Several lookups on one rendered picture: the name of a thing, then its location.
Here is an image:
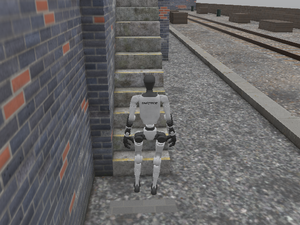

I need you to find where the robot left foot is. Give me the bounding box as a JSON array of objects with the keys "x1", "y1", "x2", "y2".
[{"x1": 134, "y1": 181, "x2": 141, "y2": 193}]

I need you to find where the robot left hand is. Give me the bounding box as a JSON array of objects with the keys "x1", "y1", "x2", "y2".
[{"x1": 123, "y1": 136, "x2": 134, "y2": 149}]

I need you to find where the robot left forearm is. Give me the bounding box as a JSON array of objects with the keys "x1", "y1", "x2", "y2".
[{"x1": 124, "y1": 115, "x2": 133, "y2": 137}]

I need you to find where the right robot upper arm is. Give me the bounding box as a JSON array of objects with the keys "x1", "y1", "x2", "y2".
[{"x1": 159, "y1": 95, "x2": 171, "y2": 120}]

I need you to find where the robot right forearm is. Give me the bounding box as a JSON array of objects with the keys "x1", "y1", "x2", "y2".
[{"x1": 166, "y1": 114, "x2": 175, "y2": 136}]

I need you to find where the robot head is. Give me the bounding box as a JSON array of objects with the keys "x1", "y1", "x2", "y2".
[{"x1": 142, "y1": 75, "x2": 157, "y2": 97}]

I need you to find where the left robot upper arm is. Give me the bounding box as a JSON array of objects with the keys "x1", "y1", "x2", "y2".
[{"x1": 128, "y1": 95, "x2": 140, "y2": 121}]

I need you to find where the robot right hand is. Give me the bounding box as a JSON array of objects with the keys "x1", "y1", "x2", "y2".
[{"x1": 165, "y1": 135, "x2": 176, "y2": 147}]

